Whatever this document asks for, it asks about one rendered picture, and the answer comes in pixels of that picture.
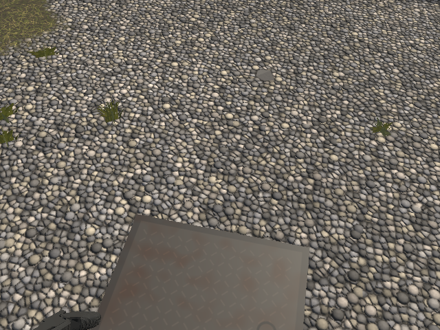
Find robot left hand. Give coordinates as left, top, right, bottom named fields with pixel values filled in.
left=33, top=310, right=101, bottom=330

